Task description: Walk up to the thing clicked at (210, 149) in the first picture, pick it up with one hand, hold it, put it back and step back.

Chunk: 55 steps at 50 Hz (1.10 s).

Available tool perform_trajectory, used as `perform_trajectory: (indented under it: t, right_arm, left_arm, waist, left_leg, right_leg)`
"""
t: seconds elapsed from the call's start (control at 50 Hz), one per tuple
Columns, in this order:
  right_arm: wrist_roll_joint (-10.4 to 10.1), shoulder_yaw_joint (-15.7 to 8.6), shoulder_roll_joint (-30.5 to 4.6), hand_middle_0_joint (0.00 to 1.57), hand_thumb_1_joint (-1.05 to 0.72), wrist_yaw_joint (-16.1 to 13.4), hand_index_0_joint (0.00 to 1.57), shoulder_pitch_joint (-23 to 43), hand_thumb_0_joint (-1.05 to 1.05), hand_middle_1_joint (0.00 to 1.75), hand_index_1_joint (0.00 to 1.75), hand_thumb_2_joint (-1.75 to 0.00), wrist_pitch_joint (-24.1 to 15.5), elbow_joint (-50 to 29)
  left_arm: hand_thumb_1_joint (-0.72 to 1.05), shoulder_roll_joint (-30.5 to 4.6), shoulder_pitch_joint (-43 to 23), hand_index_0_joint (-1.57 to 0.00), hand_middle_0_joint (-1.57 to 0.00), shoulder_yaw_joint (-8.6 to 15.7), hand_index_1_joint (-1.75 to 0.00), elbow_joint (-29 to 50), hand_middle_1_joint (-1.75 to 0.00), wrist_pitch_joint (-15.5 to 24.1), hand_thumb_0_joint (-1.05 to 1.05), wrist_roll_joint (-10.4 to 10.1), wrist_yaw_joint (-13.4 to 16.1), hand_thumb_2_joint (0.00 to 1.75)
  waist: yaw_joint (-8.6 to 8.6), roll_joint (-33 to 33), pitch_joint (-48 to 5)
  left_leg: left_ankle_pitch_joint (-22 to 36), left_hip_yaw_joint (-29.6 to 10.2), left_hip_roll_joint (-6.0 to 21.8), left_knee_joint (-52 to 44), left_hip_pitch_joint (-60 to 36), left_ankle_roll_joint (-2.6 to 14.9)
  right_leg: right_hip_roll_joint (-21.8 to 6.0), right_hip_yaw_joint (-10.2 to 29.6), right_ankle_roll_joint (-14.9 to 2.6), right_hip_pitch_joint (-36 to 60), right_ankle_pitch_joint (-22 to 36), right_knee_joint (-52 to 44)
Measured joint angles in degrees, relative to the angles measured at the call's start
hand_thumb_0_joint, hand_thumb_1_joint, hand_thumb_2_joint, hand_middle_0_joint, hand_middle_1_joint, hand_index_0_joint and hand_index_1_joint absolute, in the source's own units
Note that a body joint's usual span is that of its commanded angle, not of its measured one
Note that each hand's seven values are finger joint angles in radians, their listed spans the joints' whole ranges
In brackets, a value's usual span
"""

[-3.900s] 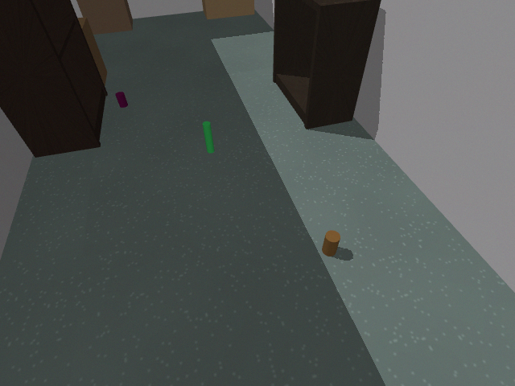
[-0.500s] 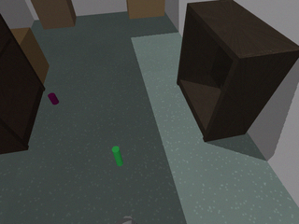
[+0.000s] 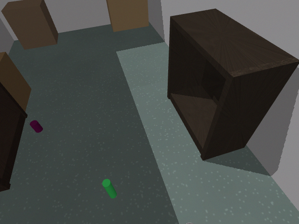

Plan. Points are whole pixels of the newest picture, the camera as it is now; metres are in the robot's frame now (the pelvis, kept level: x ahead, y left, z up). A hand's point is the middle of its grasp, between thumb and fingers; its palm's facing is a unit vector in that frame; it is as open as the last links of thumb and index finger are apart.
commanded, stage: walk up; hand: left
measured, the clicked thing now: (110, 189) +0.47 +0.28 -0.66
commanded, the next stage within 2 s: none
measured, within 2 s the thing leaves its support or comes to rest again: neither
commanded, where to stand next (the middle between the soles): +0.21 +0.02 m, yaw +2 degrees
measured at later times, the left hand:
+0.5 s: hand out of the picture +0.14 +0.28 -0.16, palm faces +0.03 -0.93 -0.37, open 7.4 cm
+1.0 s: hand out of the picture +0.16 +0.28 -0.13, palm faces +0.01 -0.90 -0.43, open 7.4 cm
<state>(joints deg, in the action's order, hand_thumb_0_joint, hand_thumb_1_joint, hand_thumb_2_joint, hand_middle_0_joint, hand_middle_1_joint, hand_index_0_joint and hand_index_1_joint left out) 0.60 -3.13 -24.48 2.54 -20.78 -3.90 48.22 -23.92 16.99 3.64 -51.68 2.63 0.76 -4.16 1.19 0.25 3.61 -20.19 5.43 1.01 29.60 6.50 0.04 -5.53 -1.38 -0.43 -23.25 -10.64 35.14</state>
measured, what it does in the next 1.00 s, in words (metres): walks ahead: right foot, then left foot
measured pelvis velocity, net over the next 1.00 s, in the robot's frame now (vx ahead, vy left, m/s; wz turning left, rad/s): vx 0.15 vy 0.00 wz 0.01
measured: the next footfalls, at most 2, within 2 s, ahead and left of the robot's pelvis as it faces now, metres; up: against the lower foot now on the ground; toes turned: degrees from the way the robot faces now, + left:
right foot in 0.02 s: +0.14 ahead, -0.13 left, +0.00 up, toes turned -4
left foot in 0.46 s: +0.24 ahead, +0.15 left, +0.00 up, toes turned +2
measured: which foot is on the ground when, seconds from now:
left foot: down 0.00-0.04, up 0.06-0.44, down 0.46-1.00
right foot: up 0.00-0.00, down 0.02-0.48, up 0.50-0.78, down 0.80-1.00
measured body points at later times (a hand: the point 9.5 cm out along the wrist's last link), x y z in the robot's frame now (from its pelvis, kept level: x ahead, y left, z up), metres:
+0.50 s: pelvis +0.11 +0.01 -0.01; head +0.13 +0.02 +0.44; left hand +0.14 +0.33 -0.13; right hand +0.21 -0.31 -0.12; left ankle +0.20 +0.13 -0.73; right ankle +0.10 -0.13 -0.73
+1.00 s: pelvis +0.15 +0.00 +0.00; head +0.16 -0.02 +0.45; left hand +0.16 +0.33 -0.10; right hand +0.23 -0.30 -0.14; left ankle +0.20 +0.14 -0.71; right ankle +0.16 -0.12 -0.73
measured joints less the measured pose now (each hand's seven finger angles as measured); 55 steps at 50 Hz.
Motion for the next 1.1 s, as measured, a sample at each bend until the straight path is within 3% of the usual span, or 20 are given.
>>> perform_trajectory:
  t: [0.02,0.06,0.12,0.18,0.28,0.4,0.44,0.48,0.52,0.58,0.66,0.76,0.82,0.86,0.9,1.02,1.08,1.1]
  right_arm:
    - [-0.05,-0.04,-0.28,0.21,-0.9,-0.07,0.2,-0.29,0.01,0.31,0.3,-0.9,0.28,-0.06]
    - [-0.21,-0.23,-0.79,0.21,-0.9,-0.49,0.2,0.07,0.01,0.3,0.3,-0.9,1.06,0.55]
    - [-0.1,0.52,-0.23,0.21,-0.91,-0.85,0.2,1.05,0.01,0.3,0.3,-0.9,2.2,1.58]
    - [-0.57,0.72,-0.43,0.2,-0.91,-0.55,0.2,2.53,0.01,0.3,0.3,-0.9,2.4,1.81]
    - [-0.28,0.02,-0.5,0.21,-0.91,0.44,0.2,4.23,0.01,0.3,0.3,-0.9,2.62,1.02]
    - [0.33,-0.05,0.45,0.2,-0.91,0.02,0.2,5.85,0.01,0.3,0.3,-0.9,2.89,2.33]
    - [0.32,0.0,0.78,0.2,-0.91,-0.38,0.2,6.54,0.01,0.3,0.3,-0.9,2.57,2.91]
    - [0.49,-0.08,1.73,0.2,-0.91,-0.98,0.2,7.49,0.01,0.3,0.3,-0.9,2.11,3.75]
    - [0.61,0.3,2.75,0.2,-0.91,-0.82,0.2,8.23,0.01,0.3,0.3,-0.9,1.81,3.42]
    - [0.39,0.74,3.45,0.21,-0.91,-0.4,0.2,8.82,0.01,0.3,0.3,-0.9,1.85,2.32]
    - [0.68,1.03,3.14,0.21,-0.9,-0.43,0.2,8.1,0.01,0.3,0.3,-0.9,2.04,1.7]
    - [0.98,0.56,1.24,0.21,-0.9,-0.58,0.2,7.29,0.01,0.31,0.3,-0.9,3.28,1.99]
    - [0.61,0.42,0.23,0.21,-0.9,-0.86,0.2,7.46,0.01,0.31,0.3,-0.9,4.6,2.76]
    - [0.4,0.48,0.37,0.21,-0.91,-1.26,0.2,7.26,0.01,0.3,0.3,-0.9,5.42,3.97]
    - [0.27,0.78,0.71,0.21,-0.91,-1.26,0.2,7.21,0.01,0.3,0.3,-0.9,5.56,5.15]
    - [-0.12,1.6,1.38,0.2,-0.91,-1.09,0.2,8.2,0.01,0.3,0.3,-0.9,4.12,7.16]
    - [-0.13,1.8,2.2,0.21,-0.91,-1.33,0.2,9.16,0.01,0.3,0.3,-0.9,3.21,8.18]
    - [-0.04,1.83,2.84,0.21,-0.91,-1.5,0.2,9.71,0.01,0.3,0.3,-0.9,2.98,8.61]
  left_arm:
    - [0.91,-0.05,0.0,-0.2,-0.2,0.09,-0.3,0.11,-0.3,0.61,0.01,0.07,0.2,0.9]
    - [0.91,0.91,-0.78,-0.2,-0.2,0.27,-0.3,0.44,-0.3,1.83,0.01,0.33,1.0,0.9]
    - [0.91,1.66,-0.82,-0.2,-0.2,-0.32,-0.3,1.74,-0.3,2.62,0.01,-0.31,1.55,0.9]
    - [0.91,2.73,0.2,-0.2,-0.2,-1.14,-0.3,2.35,-0.3,2.75,0.0,-0.93,2.06,0.9]
    - [0.9,2.8,2.18,-0.2,-0.21,-1.69,-0.3,2.59,-0.3,2.56,0.0,-0.63,2.26,0.9]
    - [0.9,1.52,2.24,-0.2,-0.21,-1.76,-0.3,3.16,-0.3,1.67,0.01,-0.24,3.06,0.9]
    - [0.9,1.17,1.71,-0.2,-0.21,-2.04,-0.3,2.82,-0.3,1.08,0.01,-0.47,3.33,0.9]
    - [0.9,0.62,0.44,-0.2,-0.21,-2.18,-0.3,2.05,-0.3,0.07,0.01,-0.71,3.7,0.9]
    - [0.9,0.55,-0.87,-0.2,-0.2,-2.12,-0.3,1.73,-0.3,-0.89,0.01,-0.94,3.87,0.9]
    - [0.91,0.73,-1.0,-0.2,-0.2,-2.49,-0.3,0.81,-0.3,-1.24,0.01,-0.43,3.64,0.9]
    - [0.91,0.53,-0.16,-0.2,-0.2,-2.12,-0.3,-0.62,-0.3,-1.2,0.01,-0.04,2.84,0.9]
    - [0.91,0.39,1.47,-0.2,-0.2,-1.27,-0.3,-2.2,-0.3,-0.88,0.01,0.4,3.04,0.9]
    - [0.91,0.65,2.37,-0.2,-0.2,-0.61,-0.3,-3.36,-0.3,-0.3,0.0,0.8,3.79,0.9]
    - [0.91,1.18,2.91,-0.2,-0.2,-0.63,-0.3,-3.89,-0.3,-0.18,0.01,1.36,4.16,0.9]
    - [0.91,1.57,2.93,-0.2,-0.2,-0.92,-0.3,-4.23,-0.3,-0.2,0.01,1.37,4.16,0.9]
    - [0.9,2.61,0.7,-0.2,-0.2,-2.0,-0.3,-3.67,-0.3,0.56,0.01,0.57,3.83,0.9]
    - [0.9,2.29,-1.59,-0.2,-0.21,-2.32,-0.3,-3.3,-0.3,0.1,0.01,-0.15,3.79,0.9]
    - [0.9,2.06,-2.55,-0.2,-0.2,-2.34,-0.3,-3.35,-0.3,-0.26,0.01,-0.41,3.88,0.9]
  waist:
    - [-0.05,-0.65,-0.07]
    - [-0.33,-3.73,0.9]
    - [-1.79,-3.62,1.29]
    - [-2.53,-4.31,1.44]
    - [-2.67,-5.03,1.45]
    - [-3.32,-3.28,2.08]
    - [-3.4,-2.57,2.18]
    - [-2.98,-0.51,2.45]
    - [-3.29,1.54,2.95]
    - [-2.37,1.68,2.97]
    - [-1.21,1.54,1.54]
    - [-0.61,-0.32,0.17]
    - [-1.13,-2.55,-0.09]
    - [-1.78,-3.7,-0.96]
    - [-2.86,-3.66,-1.42]
    - [-2.98,-4.08,0.03]
    - [-2.61,-2.56,1.19]
    - [-2.7,-1.19,1.75]
  left_leg:
    - [-1.91,-0.23,0.56,2.45,0.51,-0.34]
    - [-5.06,-2.53,2.62,11.95,3.49,1.27]
    - [-6.83,-4.61,-0.26,27.02,10.16,1.85]
    - [-3.5,-5.89,-0.7,31.05,15.69,1.78]
    - [3.16,-7.86,1.49,25.47,21.08,0.56]
    - [8.95,-5.88,2.91,10.95,19.31,-0.63]
    - [12.45,-5.1,2.37,6.14,16.46,-0.13]
    - [10.71,-4.4,0.74,4.21,14.64,0.15]
    - [9.62,-3.31,-0.11,6.15,15.38,0.76]
    - [8.98,-3.1,0.76,6.1,14.88,2.34]
    - [9.86,-2.9,0.91,3.39,13.74,2.45]
    - [8.77,-2.87,1.04,4.34,13.94,1.98]
    - [5.45,-3.31,2.26,8.67,14.92,1.27]
    - [-0.62,-5.45,1.34,12.44,15.8,1.11]
    - [-2.83,-6.33,-0.11,15.43,16.37,1.05]
    - [-1.02,-6.83,0.41,10.29,14.11,0.74]
    - [7.63,-5.89,-0.13,3.26,10.81,0.06]
    - [8.03,-5.26,-0.94,2.83,10.25,-0.17]
  right_leg:
    - [0.83,-0.32,-0.1,1.71,0.87,-1.95]
    - [2.9,-2.01,-0.15,2.53,-0.52,0.01]
    - [2.43,-1.82,-0.78,4.1,-2.73,0.8]
    - [2.56,-1.81,-0.76,7.58,-1.88,-3.31]
    - [3.64,-2.52,-1.02,11.75,-1.59,-7.75]
    - [3.72,-3.45,-0.09,12.73,-5.09,-5.02]
    - [3.46,-3.55,0.56,11.79,-7.54,-1.52]
    - [1.82,-3.43,1.11,10.16,-10.69,3.37]
    - [1.87,-1.24,-0.65,7.39,-15.54,9.41]
    - [3.91,-1.05,-1.42,3.25,-20.22,18.44]
    - [3.52,-0.91,-1.15,1.15,-17.8,17.2]
    - [3.47,-0.81,-0.38,3.91,-14.37,7.17]
    - [4.91,-1.54,-0.27,6.87,-6.35,1.28]
    - [5.34,-1.79,-0.35,7.42,-6.88,1.37]
    - [4.86,-1.13,-0.74,8.07,-7.21,0.58]
    - [3.79,-1.6,0.43,10.1,-6.33,-2.59]
    - [2.42,-1.65,1.29,9.46,-8.12,0.05]
    - [1.51,-1.06,1.56,9.28,-8.7,1.07]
